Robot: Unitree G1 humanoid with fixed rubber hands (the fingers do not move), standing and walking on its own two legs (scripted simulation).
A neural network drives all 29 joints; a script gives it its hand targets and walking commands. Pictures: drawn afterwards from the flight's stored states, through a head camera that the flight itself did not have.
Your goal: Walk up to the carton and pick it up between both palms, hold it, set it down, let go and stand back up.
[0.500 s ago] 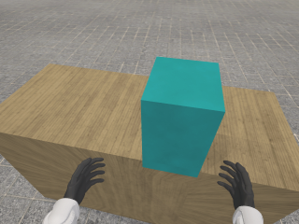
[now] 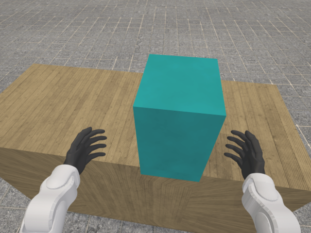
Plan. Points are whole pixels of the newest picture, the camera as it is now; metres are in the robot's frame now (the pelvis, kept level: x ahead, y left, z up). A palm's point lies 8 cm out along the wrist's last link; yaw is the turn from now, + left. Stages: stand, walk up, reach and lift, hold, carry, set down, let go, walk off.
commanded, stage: reach and lift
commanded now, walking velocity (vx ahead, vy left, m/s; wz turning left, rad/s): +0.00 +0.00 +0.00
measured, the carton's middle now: (175, 121) +0.40 -0.04 +0.08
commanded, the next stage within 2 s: none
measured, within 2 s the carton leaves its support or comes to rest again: neither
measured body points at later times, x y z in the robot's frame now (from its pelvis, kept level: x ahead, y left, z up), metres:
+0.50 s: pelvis -0.01 +0.00 +0.00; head +0.01 +0.02 +0.45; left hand +0.35 +0.18 +0.15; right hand +0.31 -0.21 +0.14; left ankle +0.00 +0.12 -0.75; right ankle +0.01 -0.12 -0.75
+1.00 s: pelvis -0.02 +0.00 +0.00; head -0.01 +0.02 +0.45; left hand +0.41 +0.17 +0.20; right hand +0.36 -0.21 +0.19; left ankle +0.00 +0.12 -0.75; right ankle +0.01 -0.12 -0.75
